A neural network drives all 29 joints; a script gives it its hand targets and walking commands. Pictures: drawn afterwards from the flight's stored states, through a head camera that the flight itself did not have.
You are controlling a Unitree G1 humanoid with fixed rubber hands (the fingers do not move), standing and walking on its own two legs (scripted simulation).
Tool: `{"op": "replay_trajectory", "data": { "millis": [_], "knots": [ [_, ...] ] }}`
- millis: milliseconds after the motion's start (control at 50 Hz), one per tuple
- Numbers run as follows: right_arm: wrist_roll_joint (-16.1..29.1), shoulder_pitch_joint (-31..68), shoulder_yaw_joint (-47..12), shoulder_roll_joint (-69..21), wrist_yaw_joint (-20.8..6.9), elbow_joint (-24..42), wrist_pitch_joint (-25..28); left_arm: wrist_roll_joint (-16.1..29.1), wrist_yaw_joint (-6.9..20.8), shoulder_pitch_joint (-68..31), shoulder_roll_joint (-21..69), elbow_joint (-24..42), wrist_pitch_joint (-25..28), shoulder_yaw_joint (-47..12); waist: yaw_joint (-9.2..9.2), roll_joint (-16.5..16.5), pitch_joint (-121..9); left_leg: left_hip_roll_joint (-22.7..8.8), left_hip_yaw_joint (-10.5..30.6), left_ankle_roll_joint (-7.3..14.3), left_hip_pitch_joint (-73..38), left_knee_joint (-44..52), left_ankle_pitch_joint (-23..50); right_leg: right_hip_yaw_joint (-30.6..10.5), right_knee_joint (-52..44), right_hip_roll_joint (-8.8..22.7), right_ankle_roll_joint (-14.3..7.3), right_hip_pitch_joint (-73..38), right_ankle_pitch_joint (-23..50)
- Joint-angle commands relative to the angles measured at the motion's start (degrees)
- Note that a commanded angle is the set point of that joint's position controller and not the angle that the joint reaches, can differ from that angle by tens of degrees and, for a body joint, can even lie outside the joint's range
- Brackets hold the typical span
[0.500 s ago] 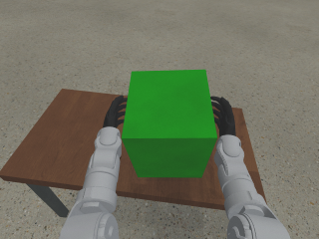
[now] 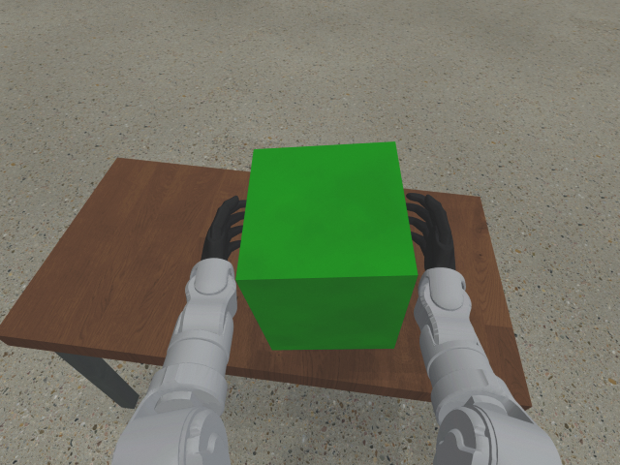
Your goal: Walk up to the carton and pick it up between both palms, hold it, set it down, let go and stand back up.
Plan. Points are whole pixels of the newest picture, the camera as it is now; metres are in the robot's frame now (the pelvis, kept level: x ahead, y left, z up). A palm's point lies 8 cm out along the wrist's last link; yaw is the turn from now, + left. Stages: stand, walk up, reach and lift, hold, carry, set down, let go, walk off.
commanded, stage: set down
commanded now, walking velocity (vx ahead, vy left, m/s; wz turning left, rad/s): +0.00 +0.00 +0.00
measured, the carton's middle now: (328, 255) +0.43 -0.01 +0.01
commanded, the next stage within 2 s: none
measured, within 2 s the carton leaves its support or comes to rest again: rests again in 1.60 s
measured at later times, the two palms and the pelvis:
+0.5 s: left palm (230, 262) +0.40 +0.13 +0.02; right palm (435, 263) +0.40 -0.16 +0.04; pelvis +0.00 -0.01 +0.00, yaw +0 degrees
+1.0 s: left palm (239, 271) +0.41 +0.12 -0.01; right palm (431, 271) +0.41 -0.17 +0.01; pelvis +0.01 -0.01 -0.01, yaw -1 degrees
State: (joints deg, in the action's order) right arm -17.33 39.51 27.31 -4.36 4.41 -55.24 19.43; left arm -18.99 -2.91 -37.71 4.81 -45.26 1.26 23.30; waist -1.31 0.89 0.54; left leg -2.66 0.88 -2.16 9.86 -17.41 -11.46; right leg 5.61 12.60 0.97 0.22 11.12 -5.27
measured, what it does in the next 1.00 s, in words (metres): stands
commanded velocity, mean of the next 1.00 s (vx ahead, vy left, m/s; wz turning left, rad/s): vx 0.00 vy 0.00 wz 0.00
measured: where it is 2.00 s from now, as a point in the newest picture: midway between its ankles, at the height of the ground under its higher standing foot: outside the picture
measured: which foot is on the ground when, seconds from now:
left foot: down 0.00-1.00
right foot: down 0.00-1.00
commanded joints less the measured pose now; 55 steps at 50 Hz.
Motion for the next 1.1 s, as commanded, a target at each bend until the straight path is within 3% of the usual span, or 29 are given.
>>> {"op": "replay_trajectory", "data": {
  "millis": [0, 200, 360, 560, 780, 1080],
  "knots": [
    [-5.1, 28.5, -15.7, -25.7, -8.1, 0.0, 2.7, -0.2, 4.7, -36.1, 30.4, 5.6, 7.3, -19.8, -0.91, -3.7, -32.4, 1.9, -6.2, -3.8, -2.5, -1.5, 26.5, 2.9, 5.2, -2.7, -0.6, -18.2, 20.1],
    [-7.1, 29.8, -14.7, -27.9, -8.4, -2.3, 3.2, -1.0, 4.2, -37.6, 28.7, 1.1, 11.0, -16.2, 0.56, -1.6, -35.6, 2.5, -6.8, -2.1, 4.1, -0.6, 22.9, 1.6, 7.4, -1.7, 0.3, -21.3, 24.6],
    [-10.0, 29.1, -12.4, -29.4, -7.9, -4.8, 3.4, -1.0, 4.4, -39.6, 27.2, -2.9, 14.3, -13.8, -0.11, -0.3, -37.1, 2.8, -7.1, -1.0, 8.7, 0.4, 19.2, 0.8, 8.7, -1.0, 0.9, -22.4, 26.5],
    [-13.1, 29.4, -8.4, -29.4, -7.8, -8.3, 4.9, -2.0, 3.7, -41.0, 27.2, -7.1, 17.6, -12.2, -0.83, -1.7, -39.5, 2.3, -7.1, -2.0, 8.3, -0.9, 21.6, 1.3, 8.8, -1.4, 0.1, -17.5, 25.2],
    [-15.0, 30.6, -5.3, -28.8, -8.4, -11.2, 6.3, -3.9, 2.4, -40.7, 27.3, -10.6, 19.7, -10.0, -0.11, -3.1, -41.4, 1.7, -7.3, -2.9, 8.2, -2.5, 24.7, 1.8, 9.0, -1.6, -0.6, -12.4, 23.9],
    [-17.6, 29.4, -4.5, -30.6, -8.1, -14.7, 8.7, -4.4, 2.4, -39.9, 26.0, -15.5, 24.9, -8.6, -0.61, -0.9, -46.1, 2.1, -7.7, -1.7, 20.0, -2.8, 22.6, 0.3, 13.4, -0.1, 0.2, -17.3, 34.3]
  ]
}}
